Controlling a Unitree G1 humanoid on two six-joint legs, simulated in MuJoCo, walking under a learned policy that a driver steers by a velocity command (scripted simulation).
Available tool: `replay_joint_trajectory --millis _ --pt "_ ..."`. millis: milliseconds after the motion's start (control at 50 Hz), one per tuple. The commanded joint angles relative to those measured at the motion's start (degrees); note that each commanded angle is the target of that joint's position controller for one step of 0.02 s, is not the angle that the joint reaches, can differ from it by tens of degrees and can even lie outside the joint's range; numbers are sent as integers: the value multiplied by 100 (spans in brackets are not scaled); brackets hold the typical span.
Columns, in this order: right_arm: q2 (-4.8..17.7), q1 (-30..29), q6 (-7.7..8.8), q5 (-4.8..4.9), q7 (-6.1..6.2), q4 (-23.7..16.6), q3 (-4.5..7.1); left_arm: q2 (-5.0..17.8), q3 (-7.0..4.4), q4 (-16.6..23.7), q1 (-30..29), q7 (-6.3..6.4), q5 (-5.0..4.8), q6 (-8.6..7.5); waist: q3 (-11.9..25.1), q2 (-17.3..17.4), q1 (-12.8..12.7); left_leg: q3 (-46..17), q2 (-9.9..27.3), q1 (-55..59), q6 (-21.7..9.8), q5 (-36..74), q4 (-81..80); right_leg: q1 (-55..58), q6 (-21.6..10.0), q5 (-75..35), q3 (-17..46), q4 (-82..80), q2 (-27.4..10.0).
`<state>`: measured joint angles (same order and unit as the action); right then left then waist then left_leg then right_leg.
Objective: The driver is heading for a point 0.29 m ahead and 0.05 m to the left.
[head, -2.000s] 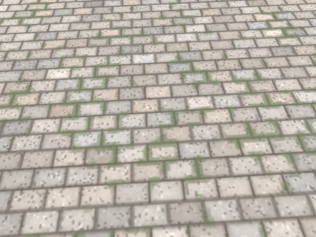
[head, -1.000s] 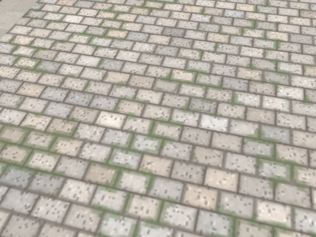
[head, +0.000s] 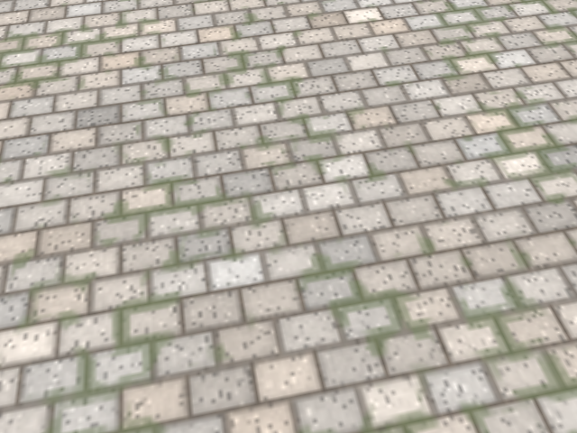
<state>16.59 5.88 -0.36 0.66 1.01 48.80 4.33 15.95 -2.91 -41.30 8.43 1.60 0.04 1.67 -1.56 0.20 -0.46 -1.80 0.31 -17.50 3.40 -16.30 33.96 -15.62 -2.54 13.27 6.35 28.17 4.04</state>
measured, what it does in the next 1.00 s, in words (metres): steps on the spot: left foot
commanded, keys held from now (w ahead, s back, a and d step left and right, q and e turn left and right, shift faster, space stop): no key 1.00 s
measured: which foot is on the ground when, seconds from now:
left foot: up 0.00-0.00, down 0.02-1.00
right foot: down 0.00-1.00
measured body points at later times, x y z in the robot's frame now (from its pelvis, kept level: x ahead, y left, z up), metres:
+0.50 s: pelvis +0.01 +0.02 +0.00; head +0.02 +0.02 +0.45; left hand +0.11 +0.30 -0.13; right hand +0.12 -0.24 -0.13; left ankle +0.00 +0.14 -0.74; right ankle +0.01 -0.10 -0.74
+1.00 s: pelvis +0.01 +0.03 +0.00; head +0.02 +0.04 +0.45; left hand +0.07 +0.30 -0.14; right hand +0.06 -0.23 -0.14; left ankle +0.00 +0.14 -0.74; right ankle +0.01 -0.10 -0.74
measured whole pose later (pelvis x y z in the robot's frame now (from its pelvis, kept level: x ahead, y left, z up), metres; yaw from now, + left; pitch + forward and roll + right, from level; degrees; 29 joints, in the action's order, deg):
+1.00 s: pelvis +0.01 +0.03 +0.00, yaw +0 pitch -2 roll +0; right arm 14.3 10.5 0.9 -0.3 1.3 61.0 0.2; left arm 13.8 -1.9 -60.2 10.2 2.2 0.2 0.5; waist -2.6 -0.1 0.5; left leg -0.7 -1.3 -9.7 -1.2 -15.2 26.7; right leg -10.5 0.9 13.9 6.3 26.3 1.7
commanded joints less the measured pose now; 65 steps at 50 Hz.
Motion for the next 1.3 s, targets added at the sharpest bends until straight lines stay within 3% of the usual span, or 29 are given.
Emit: replay_joint_trajectory --millis 20,40,60,80,100,180,280,360,780,1300 --pt "556 156 157 -101 -55 -218 80 725 -145 155 133 7 -30 -47 555 -516 93 -135 229 953 -263 1499 -1430 289 -540 -1579 1181 -333 -1148" --pt "960 277 164 -201 -32 -234 144 551 -89 163 316 -5 98 -96 753 269 -84 -848 1005 1447 -558 2679 -1342 -50 -219 -687 746 255 -680" --pt "979 -24 141 -198 -29 -202 120 421 -76 142 472 -35 97 -139 639 997 -377 -1183 1377 1196 -1161 2985 -1251 -258 61 513 206 290 -168" --pt "633 -252 153 -178 -49 -251 31 556 -81 116 303 -31 149 -144 609 998 -271 -1330 1459 791 -1381 2164 -1426 63 233 573 95 164 -326" --pt "537 -331 176 -174 -67 -242 -4 669 -122 108 87 -22 131 -131 501 879 -190 -1168 1183 715 -1201 1582 -1456 203 257 174 97 46 -372" --pt "645 -143 284 -132 -66 -83 -39 633 -133 8 -21 -23 89 -29 361 503 -45 -578 614 546 -641 924 -1315 540 133 -794 230 -167 -443" --pt "564 2 231 -104 -9 92 -101 567 -136 -241 33 -27 68 -97 299 64 76 -352 411 696 -583 903 -1117 497 111 -1068 294 -293 -470" --pt "526 0 188 -103 -10 230 -137 548 -131 -451 82 -10 61 -126 235 -92 98 -269 323 728 -559 855 -1084 503 133 -1080 311 -370 -481" --pt "489 273 163 -98 25 917 -260 491 -48 -1430 173 66 24 -161 67 -7 83 -173 158 651 -520 692 -1241 607 177 -937 148 -491 -437" --pt "316 864 179 -86 52 1108 -347 324 70 -2034 447 113 8 -160 -52 1 78 -183 117 587 -590 670 -1306 467 258 -775 9 -526 -411"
